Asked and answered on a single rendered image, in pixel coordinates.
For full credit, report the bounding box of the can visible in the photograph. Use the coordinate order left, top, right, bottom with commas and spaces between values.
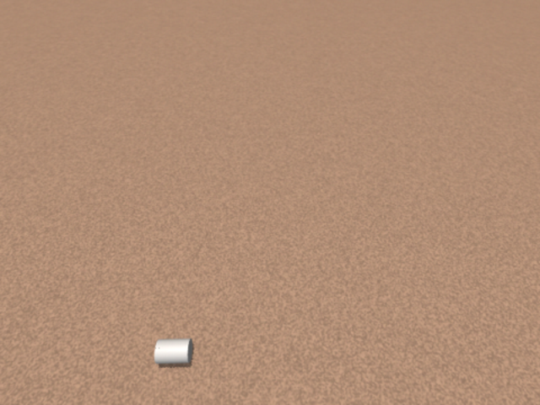
154, 338, 192, 364

